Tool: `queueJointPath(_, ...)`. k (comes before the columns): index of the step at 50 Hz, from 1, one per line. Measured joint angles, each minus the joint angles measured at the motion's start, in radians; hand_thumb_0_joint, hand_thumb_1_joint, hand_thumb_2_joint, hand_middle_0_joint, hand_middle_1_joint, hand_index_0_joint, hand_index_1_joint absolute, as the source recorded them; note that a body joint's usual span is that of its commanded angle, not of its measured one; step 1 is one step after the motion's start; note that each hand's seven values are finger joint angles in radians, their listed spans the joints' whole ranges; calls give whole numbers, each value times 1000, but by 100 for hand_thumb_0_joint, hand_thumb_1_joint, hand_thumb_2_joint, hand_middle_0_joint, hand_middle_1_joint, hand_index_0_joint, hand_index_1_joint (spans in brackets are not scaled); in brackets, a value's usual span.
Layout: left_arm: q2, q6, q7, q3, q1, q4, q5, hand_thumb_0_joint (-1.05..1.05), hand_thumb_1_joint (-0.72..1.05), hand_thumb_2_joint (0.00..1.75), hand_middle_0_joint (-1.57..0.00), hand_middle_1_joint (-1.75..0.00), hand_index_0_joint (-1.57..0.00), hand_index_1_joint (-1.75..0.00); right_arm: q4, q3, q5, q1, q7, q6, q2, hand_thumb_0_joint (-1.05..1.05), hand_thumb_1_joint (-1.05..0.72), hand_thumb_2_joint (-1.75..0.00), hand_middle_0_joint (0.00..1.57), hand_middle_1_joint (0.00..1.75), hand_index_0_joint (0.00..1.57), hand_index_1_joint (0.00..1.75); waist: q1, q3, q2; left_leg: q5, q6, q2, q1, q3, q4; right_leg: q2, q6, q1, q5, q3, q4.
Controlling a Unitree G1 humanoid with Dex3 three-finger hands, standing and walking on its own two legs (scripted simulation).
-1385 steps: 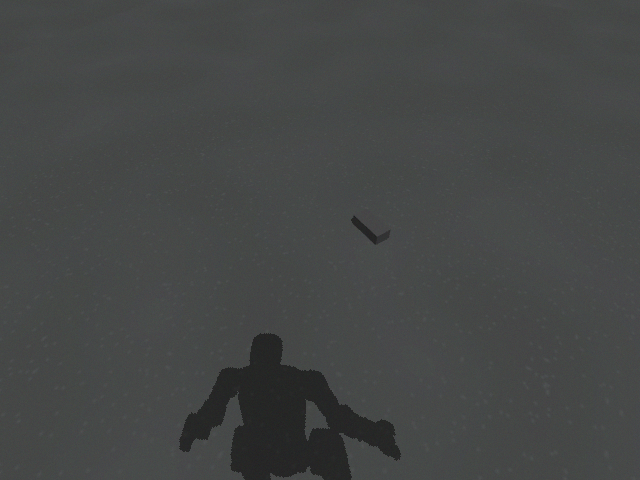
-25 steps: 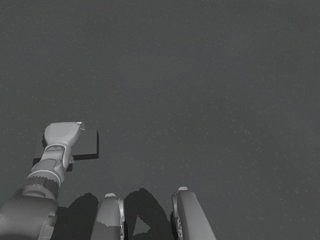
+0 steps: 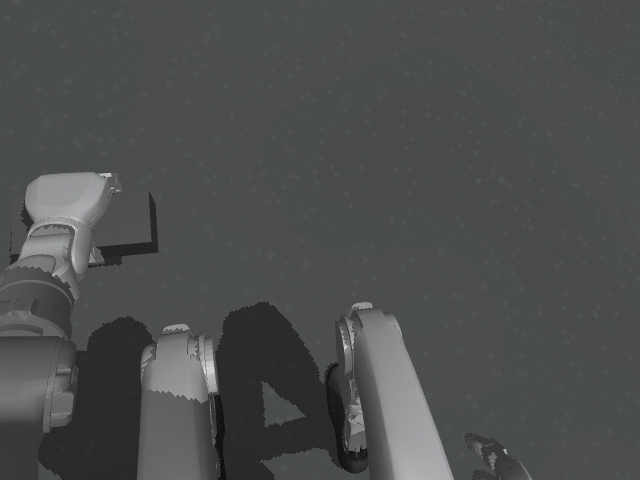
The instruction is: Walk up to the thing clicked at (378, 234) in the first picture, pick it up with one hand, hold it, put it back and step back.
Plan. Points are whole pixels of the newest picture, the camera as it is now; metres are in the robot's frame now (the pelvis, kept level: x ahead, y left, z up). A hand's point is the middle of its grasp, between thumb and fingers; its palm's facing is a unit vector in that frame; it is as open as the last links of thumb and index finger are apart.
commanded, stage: crouch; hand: left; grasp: from above
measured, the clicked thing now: (90, 226) +0.46 +0.26 -0.20
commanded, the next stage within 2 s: lower in 0.78 s
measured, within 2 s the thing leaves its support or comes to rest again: rests again in 1.92 s
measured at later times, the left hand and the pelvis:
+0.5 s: hand (106, 223) +0.48 +0.26 -0.24, palm faces -0.47 -0.02 -0.88, open 10.5 cm; pelvis -0.01 +0.00 -0.07, yaw -3 degrees
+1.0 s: hand (111, 222) +0.50 +0.26 -0.28, palm faces -0.48 -0.02 -0.88, open 10.5 cm; pelvis -0.01 +0.00 -0.10, yaw -5 degrees
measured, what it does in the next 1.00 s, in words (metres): lowers itself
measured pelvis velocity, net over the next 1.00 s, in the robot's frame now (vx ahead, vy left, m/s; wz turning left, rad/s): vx -0.01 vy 0.00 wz -0.08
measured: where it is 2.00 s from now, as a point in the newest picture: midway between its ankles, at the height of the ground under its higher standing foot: (280, 448)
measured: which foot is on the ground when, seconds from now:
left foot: down 0.00-1.00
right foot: down 0.00-1.00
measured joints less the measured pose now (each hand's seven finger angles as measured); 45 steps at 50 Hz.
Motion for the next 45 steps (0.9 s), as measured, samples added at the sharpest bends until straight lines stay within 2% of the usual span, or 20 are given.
queueJointPath(13,86,-29,-13,29,-89,88,19,-1,-5,50,-66,-55,-69,-50,-6,19,-14,1,30,17,-14,0,-91,-90,20,30,20,30,-31,48,-16,-16,-9,7,-102,-25,131,21,1,-104,-6,-7,122)
queueJointPath(22,137,-47,-12,42,-135,138,35,-1,-5,50,-66,-55,-68,-50,-2,50,-22,21,46,28,-11,0,-91,-90,20,30,20,30,-55,85,-21,-12,-7,3,-168,-39,207,29,5,-162,-1,-9,189)
queueJointPath(37,199,-65,-1,53,-167,179,59,-1,-5,50,-65,-55,-68,-50,-14,106,-34,25,58,31,-13,0,-91,-90,20,30,21,30,-86,119,-32,-6,-6,-7,-242,-63,293,35,8,-220,5,-20,259)
queueJointPath(45,221,-65,1,52,-175,183,61,-1,-5,49,-65,-55,-68,-50,-27,123,-38,16,63,30,-21,0,-91,-90,20,30,21,30,-93,132,-38,-9,-5,-11,-263,-72,320,37,10,-236,2,-25,280)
